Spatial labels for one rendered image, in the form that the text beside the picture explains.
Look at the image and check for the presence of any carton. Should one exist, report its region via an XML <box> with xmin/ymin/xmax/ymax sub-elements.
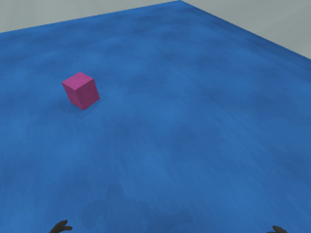
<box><xmin>61</xmin><ymin>72</ymin><xmax>100</xmax><ymax>111</ymax></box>

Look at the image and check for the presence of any robot left hand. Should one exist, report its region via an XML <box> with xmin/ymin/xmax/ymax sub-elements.
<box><xmin>49</xmin><ymin>219</ymin><xmax>73</xmax><ymax>233</ymax></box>

